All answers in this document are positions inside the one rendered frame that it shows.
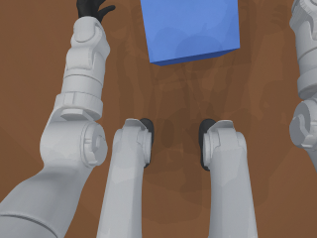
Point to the robot left hand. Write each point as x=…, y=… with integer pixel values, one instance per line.
x=89, y=8

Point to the carton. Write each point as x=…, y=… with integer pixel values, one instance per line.
x=187, y=30

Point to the left robot upper arm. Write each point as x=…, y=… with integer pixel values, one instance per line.
x=43, y=206

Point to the right robot upper arm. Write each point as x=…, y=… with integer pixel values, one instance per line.
x=303, y=128

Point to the left robot shin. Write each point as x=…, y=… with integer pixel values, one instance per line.
x=128, y=122

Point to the robot right forearm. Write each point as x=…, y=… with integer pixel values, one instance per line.
x=303, y=22

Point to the robot left thigh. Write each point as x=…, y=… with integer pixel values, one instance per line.
x=121, y=212

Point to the robot left forearm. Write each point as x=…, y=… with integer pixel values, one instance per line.
x=83, y=78

